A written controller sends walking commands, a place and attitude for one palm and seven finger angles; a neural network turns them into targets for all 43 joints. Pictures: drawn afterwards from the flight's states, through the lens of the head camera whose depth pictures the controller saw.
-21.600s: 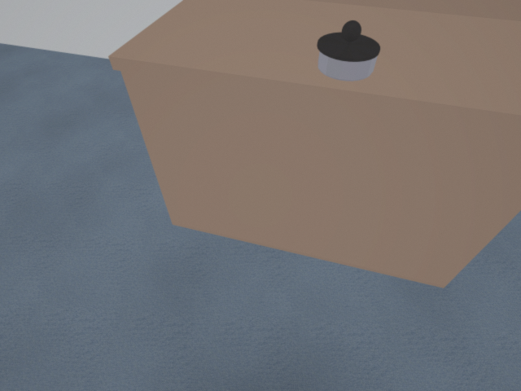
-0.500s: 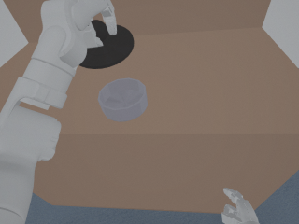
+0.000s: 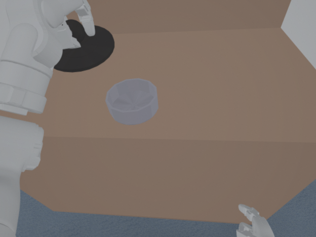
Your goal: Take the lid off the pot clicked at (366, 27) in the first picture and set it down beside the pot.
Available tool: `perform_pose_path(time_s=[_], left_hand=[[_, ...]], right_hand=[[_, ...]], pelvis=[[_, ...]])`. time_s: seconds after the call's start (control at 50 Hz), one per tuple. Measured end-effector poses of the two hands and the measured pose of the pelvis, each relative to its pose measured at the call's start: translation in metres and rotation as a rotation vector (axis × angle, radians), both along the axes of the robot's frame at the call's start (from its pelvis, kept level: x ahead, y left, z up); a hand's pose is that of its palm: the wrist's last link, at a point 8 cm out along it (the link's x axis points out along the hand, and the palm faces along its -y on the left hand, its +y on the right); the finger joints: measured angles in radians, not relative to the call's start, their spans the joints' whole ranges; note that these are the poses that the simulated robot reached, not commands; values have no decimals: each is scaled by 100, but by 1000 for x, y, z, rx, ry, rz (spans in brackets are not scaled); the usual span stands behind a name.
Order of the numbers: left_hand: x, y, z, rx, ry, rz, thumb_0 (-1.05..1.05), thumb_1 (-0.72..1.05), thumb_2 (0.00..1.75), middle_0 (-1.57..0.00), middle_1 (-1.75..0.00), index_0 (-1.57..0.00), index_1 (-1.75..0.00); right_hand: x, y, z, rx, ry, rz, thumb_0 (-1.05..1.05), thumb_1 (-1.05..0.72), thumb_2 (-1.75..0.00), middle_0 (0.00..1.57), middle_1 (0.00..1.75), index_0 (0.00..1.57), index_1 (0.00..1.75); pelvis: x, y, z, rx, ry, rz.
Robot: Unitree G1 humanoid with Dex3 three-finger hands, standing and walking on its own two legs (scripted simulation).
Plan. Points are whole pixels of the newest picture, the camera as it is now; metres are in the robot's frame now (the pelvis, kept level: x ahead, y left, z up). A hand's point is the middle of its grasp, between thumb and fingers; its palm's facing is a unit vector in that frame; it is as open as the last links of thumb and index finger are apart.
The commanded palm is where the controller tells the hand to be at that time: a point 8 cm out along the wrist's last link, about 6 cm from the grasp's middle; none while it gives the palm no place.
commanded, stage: move the lid sideways beside the pot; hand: left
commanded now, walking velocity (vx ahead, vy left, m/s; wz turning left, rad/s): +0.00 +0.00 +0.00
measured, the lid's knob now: (73, 31) +0.46 +0.19 +0.31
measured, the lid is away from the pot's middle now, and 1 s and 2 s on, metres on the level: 0.10 0.22 0.25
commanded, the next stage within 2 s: lower the lid onto the table in 1.34 s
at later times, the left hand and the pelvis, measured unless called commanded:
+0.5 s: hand (45, 34) +0.45 +0.25 +0.32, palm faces -0.10 -0.04 -0.99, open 7.2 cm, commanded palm +0.42 +0.26 +0.39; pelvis +0.00 +0.01 +0.00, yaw +0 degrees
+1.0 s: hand (22, 37) +0.44 +0.30 +0.32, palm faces -0.13 -0.05 -0.99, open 7.1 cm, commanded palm +0.42 +0.31 +0.39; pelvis +0.00 +0.01 +0.00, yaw +0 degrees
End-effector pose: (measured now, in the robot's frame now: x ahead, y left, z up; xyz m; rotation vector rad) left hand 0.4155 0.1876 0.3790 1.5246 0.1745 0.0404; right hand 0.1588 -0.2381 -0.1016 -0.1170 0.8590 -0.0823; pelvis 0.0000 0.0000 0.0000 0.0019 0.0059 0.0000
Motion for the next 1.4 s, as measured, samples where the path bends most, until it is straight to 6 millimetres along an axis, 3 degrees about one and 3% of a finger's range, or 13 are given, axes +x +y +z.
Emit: perform_pose_path(time_s=[0.38,0.88,1.28,1.4], left_hand=[[16,52,-8,9,34,85,2,13,94,-71,-84,-81,-91],[12,94,-6,21,32,167,3,13,94,-71,-84,-81,-91],[9,131,-5,13,58,264,3,13,94,-70,-84,-81,-91],[9,131,-6,33,62,265,3,13,94,-70,-84,-81,-91]], right_hand=[[-29,-3,-7,-32,101,-44,1,-90,-90,20,30,20,30],[-25,-2,-7,-42,126,-40,0,-90,-90,20,30,20,30],[-53,-18,-11,-68,221,-93,0,-90,-90,20,30,20,30],[-55,-19,-12,-69,236,-94,0,-90,-90,20,30,20,30]], pelvis=[[3,8,1,-11,26,4],[4,10,1,-17,42,10],[7,5,2,-21,49,1],[7,5,2,-22,49,4]])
